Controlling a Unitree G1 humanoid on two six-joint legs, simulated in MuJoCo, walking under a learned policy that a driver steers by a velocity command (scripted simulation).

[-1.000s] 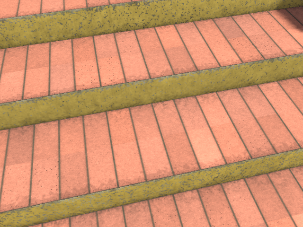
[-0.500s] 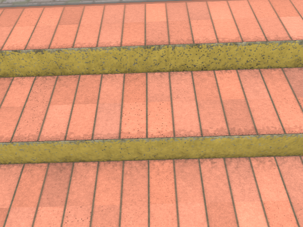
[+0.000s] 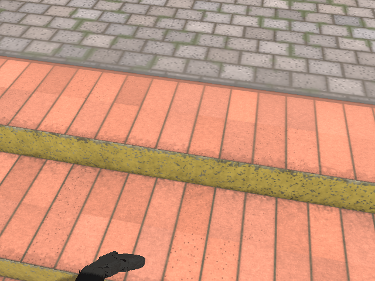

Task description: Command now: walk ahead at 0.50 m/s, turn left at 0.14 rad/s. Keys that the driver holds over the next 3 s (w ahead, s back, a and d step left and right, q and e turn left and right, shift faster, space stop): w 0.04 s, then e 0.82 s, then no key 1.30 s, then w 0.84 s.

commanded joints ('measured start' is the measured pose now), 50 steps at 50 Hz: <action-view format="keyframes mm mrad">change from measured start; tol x32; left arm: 1 422 201 86 173 -9 -14 39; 9 -81 117 72 107 -33 -112 27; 19 456 -58 100 119 -30 -75 -27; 50 185 172 124 -32 -32 -16 52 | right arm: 1 -89 -60 -30 -69 26 4 -29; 50 -309 -93 -51 -420 33 74 -139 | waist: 1 149 -95 37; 17 -85 -105 -31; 19 31 258 -289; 39 1 34 6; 41 -45 -380 -242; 50 22 -139 -12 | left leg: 1 -762 7 -73 726 129 35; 15 -135 86 219 -405 32 -145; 17 51 69 225 -729 258 -75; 19 611 555 -244 -638 1256 443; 22 148 468 -80 -761 492 246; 33 -6 333 355 -821 338 98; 40 104 376 315 -440 -71 -44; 42 -498 37 262 153 -615 -213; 44 -699 74 164 721 -535 -154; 50 -615 80 194 815 -262 -172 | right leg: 1 607 -271 910 -692 -162 -254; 10 91 -18 117 -887 892 -55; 16 643 -165 302 -581 1227 -144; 18 526 -71 273 -238 829 -16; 19 160 108 210 111 -163 100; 28 -1 -29 191 745 42 169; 39 504 -55 89 -770 425 100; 41 951 -402 590 -798 1250 -362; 50 585 -284 413 -831 624 -213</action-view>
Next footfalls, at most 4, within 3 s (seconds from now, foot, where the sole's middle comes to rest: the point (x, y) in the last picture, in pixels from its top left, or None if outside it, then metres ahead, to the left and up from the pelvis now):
0.34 left None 0.30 0.09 -0.67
0.78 right None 0.20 -0.17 -0.67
1.24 left None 0.29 0.07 -0.67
2.80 left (239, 243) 0.56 -0.15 -0.52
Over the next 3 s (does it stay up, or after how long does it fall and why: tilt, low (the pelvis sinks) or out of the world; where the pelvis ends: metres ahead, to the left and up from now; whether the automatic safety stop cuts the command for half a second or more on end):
stays up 0.48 -0.16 0.21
